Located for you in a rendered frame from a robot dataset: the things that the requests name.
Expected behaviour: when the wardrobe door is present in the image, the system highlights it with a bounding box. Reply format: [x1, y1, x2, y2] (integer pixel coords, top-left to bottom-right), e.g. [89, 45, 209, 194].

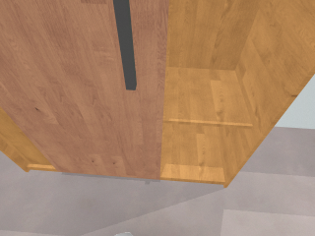
[0, 106, 52, 165]
[0, 0, 169, 180]

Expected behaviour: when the handle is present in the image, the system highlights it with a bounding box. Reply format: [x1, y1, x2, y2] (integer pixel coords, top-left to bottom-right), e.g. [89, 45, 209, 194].
[112, 0, 137, 90]

